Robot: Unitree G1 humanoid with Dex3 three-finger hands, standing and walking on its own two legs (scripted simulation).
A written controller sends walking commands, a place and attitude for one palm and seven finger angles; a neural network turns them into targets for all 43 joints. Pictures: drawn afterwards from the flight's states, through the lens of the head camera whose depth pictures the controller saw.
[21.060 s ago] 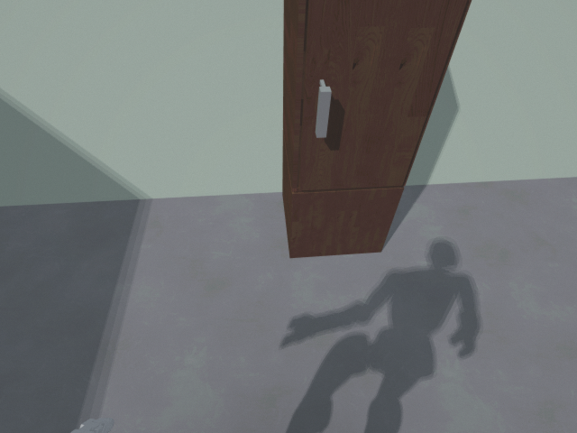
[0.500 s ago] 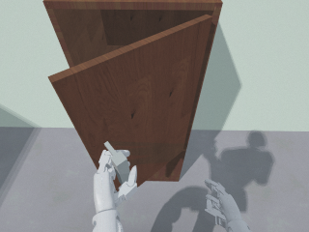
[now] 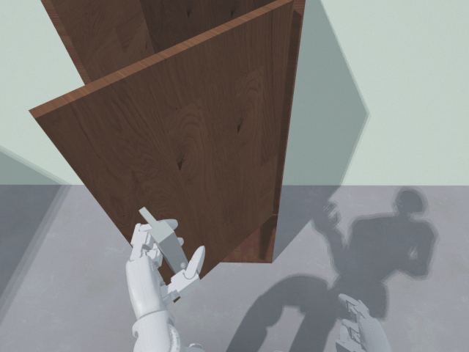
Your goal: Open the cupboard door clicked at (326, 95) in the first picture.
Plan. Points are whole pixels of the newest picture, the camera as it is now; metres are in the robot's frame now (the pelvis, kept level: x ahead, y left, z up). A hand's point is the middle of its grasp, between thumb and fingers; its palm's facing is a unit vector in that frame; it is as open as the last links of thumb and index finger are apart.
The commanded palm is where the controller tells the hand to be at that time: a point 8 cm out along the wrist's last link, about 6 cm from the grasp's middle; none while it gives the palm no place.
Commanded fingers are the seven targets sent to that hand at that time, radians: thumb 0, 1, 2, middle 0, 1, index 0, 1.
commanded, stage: open thumb and fingers to let go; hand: left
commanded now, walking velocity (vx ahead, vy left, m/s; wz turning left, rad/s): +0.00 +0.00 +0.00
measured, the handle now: (163, 241) +0.29 +0.13 +0.05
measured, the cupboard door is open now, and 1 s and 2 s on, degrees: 45 44 44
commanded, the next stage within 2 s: slide the hand sideways off the handle in 0.52 s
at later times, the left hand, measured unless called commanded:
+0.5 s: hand (178, 270) +0.24 +0.10 +0.05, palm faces +0.29 -0.96 -0.02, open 15.0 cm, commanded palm +0.20 +0.14 +0.05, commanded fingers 0.00 -0.50 0.30 -0.15 -0.30 -0.15 -0.30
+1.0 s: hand (166, 288) +0.21 +0.11 +0.06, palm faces -0.10 -0.99 +0.04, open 16.3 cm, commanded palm +0.18 +0.16 +0.05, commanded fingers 0.00 -0.50 0.30 -0.15 -0.30 -0.15 -0.30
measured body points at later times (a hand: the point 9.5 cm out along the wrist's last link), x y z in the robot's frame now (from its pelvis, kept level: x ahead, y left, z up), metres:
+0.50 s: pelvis -0.01 +0.03 +0.00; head +0.02 +0.01 +0.45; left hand +0.22 +0.15 +0.05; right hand +0.17 -0.19 -0.09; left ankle +0.02 +0.18 -0.67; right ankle -0.01 -0.03 -0.67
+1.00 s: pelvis -0.01 +0.09 -0.01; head +0.04 +0.08 +0.43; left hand +0.21 +0.16 +0.06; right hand +0.15 -0.14 -0.09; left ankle +0.02 +0.18 -0.67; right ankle -0.01 -0.03 -0.67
